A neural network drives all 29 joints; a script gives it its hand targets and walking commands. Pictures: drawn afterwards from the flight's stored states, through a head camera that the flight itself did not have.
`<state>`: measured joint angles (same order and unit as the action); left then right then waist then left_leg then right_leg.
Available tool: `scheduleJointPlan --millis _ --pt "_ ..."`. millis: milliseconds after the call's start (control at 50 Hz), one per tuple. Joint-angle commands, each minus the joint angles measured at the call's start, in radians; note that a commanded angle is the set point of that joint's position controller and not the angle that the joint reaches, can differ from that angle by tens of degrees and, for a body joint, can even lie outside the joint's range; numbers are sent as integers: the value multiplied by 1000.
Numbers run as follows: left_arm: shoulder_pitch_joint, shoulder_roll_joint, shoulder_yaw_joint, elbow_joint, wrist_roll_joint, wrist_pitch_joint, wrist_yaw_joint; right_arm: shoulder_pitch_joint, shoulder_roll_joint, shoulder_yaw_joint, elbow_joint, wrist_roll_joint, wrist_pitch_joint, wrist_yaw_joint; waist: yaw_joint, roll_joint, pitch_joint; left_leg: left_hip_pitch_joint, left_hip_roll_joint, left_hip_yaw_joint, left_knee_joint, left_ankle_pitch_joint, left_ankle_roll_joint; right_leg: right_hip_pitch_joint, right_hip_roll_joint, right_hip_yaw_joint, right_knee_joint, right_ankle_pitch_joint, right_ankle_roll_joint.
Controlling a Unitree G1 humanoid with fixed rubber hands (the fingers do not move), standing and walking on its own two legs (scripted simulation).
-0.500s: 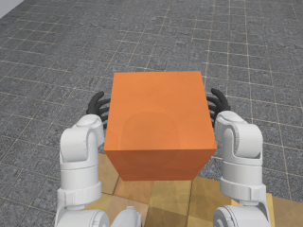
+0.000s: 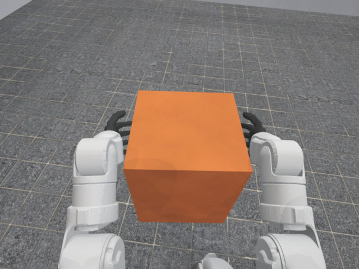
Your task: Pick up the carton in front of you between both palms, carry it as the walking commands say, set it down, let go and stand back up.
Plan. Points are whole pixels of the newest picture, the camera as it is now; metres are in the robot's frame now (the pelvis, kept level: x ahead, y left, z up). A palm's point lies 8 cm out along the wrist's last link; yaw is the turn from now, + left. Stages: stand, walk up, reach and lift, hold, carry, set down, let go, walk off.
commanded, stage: carry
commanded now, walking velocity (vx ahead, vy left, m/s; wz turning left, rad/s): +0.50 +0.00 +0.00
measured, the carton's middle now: (183, 161) +0.36 -0.02 +0.04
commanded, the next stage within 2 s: none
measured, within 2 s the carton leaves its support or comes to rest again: neither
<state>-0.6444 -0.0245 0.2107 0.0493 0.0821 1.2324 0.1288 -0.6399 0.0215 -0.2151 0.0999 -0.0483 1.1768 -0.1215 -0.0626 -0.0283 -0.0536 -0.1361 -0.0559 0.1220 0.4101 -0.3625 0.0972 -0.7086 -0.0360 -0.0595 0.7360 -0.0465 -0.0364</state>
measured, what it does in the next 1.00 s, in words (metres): goes down: right foot, then left foot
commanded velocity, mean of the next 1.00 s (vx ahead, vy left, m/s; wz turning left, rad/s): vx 0.50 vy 0.00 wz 0.00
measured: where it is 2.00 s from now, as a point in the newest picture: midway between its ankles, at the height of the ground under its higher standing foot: (174, 115)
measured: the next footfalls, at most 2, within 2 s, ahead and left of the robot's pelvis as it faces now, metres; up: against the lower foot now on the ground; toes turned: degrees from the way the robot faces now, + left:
right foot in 0.14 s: +0.28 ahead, -0.06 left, -0.03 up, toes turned -3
left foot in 0.56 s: +0.62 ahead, +0.07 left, -0.03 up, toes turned +4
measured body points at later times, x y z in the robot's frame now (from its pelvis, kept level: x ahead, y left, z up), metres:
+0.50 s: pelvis +0.38 -0.01 -0.03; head +0.43 -0.02 +0.41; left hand +0.74 +0.16 +0.07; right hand +0.75 -0.15 +0.06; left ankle +0.55 +0.10 -0.73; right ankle +0.24 -0.06 -0.76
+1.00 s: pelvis +0.73 -0.04 -0.04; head +0.74 -0.03 +0.41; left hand +1.07 +0.10 +0.07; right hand +1.06 -0.20 +0.07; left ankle +0.58 +0.06 -0.77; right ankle +0.86 -0.14 -0.75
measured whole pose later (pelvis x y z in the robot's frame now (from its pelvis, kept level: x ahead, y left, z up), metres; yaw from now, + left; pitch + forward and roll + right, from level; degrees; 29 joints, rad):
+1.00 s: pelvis +0.73 -0.04 -0.04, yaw -2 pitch +5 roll -1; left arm -0.41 -0.09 0.18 -0.16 0.09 1.18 0.12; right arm -0.46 0.08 -0.18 -0.08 -0.06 1.15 -0.11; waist -0.03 0.01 -0.09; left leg -0.02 0.02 0.10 0.36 -0.41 0.02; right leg -0.55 -0.02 -0.14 0.50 -0.05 -0.03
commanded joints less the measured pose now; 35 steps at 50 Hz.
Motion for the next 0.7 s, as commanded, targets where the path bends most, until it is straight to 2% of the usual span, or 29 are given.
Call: scheduleJointPlan --millis 0,40,60,80,100,120,140,160,180,200,220,240,260,280,320,380,440,460,480,500,520,540,560,580,600,620,640,680 --pt "-643 -1044 -646 -41 -373 -42 -201 -677 1080 665 -90 450 -1 264 -31 147 -312 335 190 -137 5 742 42 19 49 -70 -198 178 -28" --pt "-653 -1036 -643 -42 -376 -42 -212 -693 1083 674 -95 449 -9 263 -11 159 -309 308 195 -116 59 798 35 139 53 -67 -261 209 -55" --pt "-650 -1029 -638 -41 -378 -43 -218 -704 1087 681 -95 448 -13 262 27 161 -334 267 197 -105 140 844 25 258 46 -60 -274 216 -66" --pt "-631 -1024 -629 -32 -378 -45 -223 -709 1093 691 -94 447 -16 262 88 132 -383 193 189 -68 292 878 10 442 50 -68 -305 220 -69" --pt "-621 -1018 -617 -21 -373 -50 -230 -701 1095 697 -86 450 -18 261 150 29 -414 61 133 -8 518 819 -11 642 67 -99 -363 245 -54" --pt "-562 -1002 -591 25 -360 -53 -237 -709 1082 690 -77 444 -15 260 177 -159 -394 -233 -1 -3 752 156 -22 867 -40 70 -298 527 -74" --pt "-531 -968 -567 85 -350 -51 -242 -673 1080 670 -12 426 -4 256 93 -238 -415 -494 -51 -100 914 -209 -48 1083 -246 335 -139 1041 -177" --pt "-544 -979 -588 98 -354 -59 -245 -631 1078 635 5 406 -3 246 150 -285 -553 -689 -47 -166 1163 -219 -87 1216 -384 554 -199 610 -371" --pt "-527 -1048 -598 98 -395 -68 -257 -659 1065 639 -30 390 -6 239 146 -152 -524 -678 36 -187 1069 -139 -49 1051 -299 529 -262 264 -320" --pt "-617 -1091 -627 32 -430 -77 -267 -699 1096 646 -46 387 -14 233 126 -55 -465 -664 56 -177 962 -94 -51 938 -251 473 -307 160 -264" --pt "-705 -1128 -660 -22 -472 -82 -275 -703 1112 638 -60 381 -25 225 112 18 -430 -635 75 -157 890 -61 -61 850 -243 431 -332 141 -241" --pt "-763 -1157 -692 -64 -505 -91 -278 -699 1115 639 -82 374 -32 218 115 10 -411 -607 95 -155 835 -42 -69 776 -241 421 -345 109 -243" --pt "-784 -1171 -705 -91 -524 -97 -277 -693 1117 641 -96 370 -37 210 106 4 -402 -585 99 -140 793 -26 -74 728 -216 388 -356 92 -227" --pt "-786 -1175 -714 -112 -537 -101 -274 -669 1116 641 -102 365 -42 203 106 -14 -404 -598 102 -124 754 -4 -79 727 -202 356 -352 120 -222" --pt "-759 -1168 -725 -135 -544 -106 -268 -624 1103 648 -116 350 -50 192 121 -41 -416 -658 104 -93 671 61 -83 793 -178 296 -323 288 -204" --pt "-712 -1142 -737 -156 -536 -109 -265 -595 1076 666 -144 333 -55 182 140 -39 -398 -645 71 -41 464 214 -78 820 -115 201 -305 491 -169" --pt "-678 -1095 -744 -174 -522 -102 -261 -601 1034 689 -188 331 -46 175 161 -57 -377 -523 7 41 198 395 -59 826 -51 105 -275 571 -131" --pt "-652 -1075 -741 -166 -513 -97 -260 -593 1018 694 -195 330 -39 175 158 -67 -379 -423 -16 61 118 467 -43 798 -42 79 -257 601 -116" --pt "-625 -1057 -736 -153 -506 -92 -258 -586 998 695 -195 327 -30 177 133 -84 -394 -306 -37 72 63 514 -27 773 -43 59 -208 662 -98" --pt "-612 -1041 -731 -139 -498 -85 -257 -567 977 690 -179 322 -22 179 84 -96 -431 -146 -42 82 10 562 -16 742 -39 22 -108 705 -68" --pt "-610 -1026 -726 -123 -489 -79 -258 -550 958 684 -166 320 -15 185 18 -76 -478 54 0 66 -34 614 -10 663 -32 -26 60 630 -35" --pt "-604 -1009 -714 -106 -473 -73 -259 -535 940 674 -154 324 -7 194 -7 16 -510 286 158 -110 32 723 2 451 2 -12 248 186 -15" --pt "-604 -1016 -704 -74 -467 -56 -259 -540 915 657 -113 319 -1 200 8 233 -613 614 446 -492 189 1033 159 115 101 59 526 -521 31" --pt "-572 -1002 -684 -45 -454 -44 -256 -501 922 649 -67 333 1 205 -37 260 -690 680 496 -695 100 644 291 -53 108 127 747 -568 32" --pt "-586 -1014 -674 -60 -449 -41 -254 -510 982 670 -86 354 -1 215 -30 191 -630 580 430 -660 39 436 256 -115 57 123 731 -474 5" --pt "-620 -1038 -670 -84 -444 -44 -252 -581 1039 691 -132 388 -4 226 -13 106 -552 473 397 -592 3 427 204 -119 32 112 661 -401 1" --pt "-621 -1055 -659 -100 -426 -47 -246 -635 1093 715 -175 421 -3 237 1 55 -497 374 376 -527 -22 485 168 -89 13 101 594 -368 3" --pt "-559 -1074 -644 -123 -380 -51 -232 -666 1154 740 -231 462 -3 253 19 48 -466 244 344 -441 -76 414 123 9 -12 87 473 -331 15"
